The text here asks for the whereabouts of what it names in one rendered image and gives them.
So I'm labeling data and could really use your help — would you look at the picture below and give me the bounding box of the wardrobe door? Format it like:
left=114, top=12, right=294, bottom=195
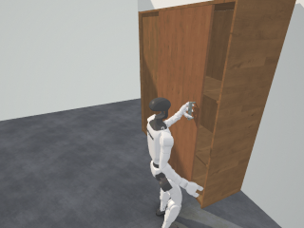
left=158, top=5, right=215, bottom=182
left=142, top=12, right=159, bottom=132

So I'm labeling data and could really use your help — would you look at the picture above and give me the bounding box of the right robot forearm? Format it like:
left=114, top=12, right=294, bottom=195
left=162, top=165, right=189, bottom=189

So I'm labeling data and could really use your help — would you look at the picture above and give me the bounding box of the robot left upper arm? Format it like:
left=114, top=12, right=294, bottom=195
left=147, top=114, right=156, bottom=122

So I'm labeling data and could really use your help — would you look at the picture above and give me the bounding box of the robot right upper arm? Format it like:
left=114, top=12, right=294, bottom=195
left=159, top=131, right=174, bottom=174

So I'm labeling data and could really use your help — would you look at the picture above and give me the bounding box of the left robot forearm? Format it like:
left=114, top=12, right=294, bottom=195
left=163, top=111, right=182, bottom=127

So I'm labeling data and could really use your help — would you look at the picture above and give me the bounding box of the robot right thigh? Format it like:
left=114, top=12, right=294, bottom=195
left=158, top=173, right=182, bottom=210

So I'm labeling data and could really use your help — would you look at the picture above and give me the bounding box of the robot left hand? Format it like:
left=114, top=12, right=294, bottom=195
left=179, top=102, right=194, bottom=119

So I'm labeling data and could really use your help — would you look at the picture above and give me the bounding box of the humanoid robot head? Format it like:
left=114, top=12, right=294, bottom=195
left=148, top=97, right=171, bottom=131

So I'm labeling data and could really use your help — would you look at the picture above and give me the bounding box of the robot right hand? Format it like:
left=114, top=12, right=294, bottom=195
left=185, top=181, right=204, bottom=198

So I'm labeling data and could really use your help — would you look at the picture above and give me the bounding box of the handle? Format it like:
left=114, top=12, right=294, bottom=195
left=140, top=71, right=143, bottom=83
left=187, top=102, right=195, bottom=121

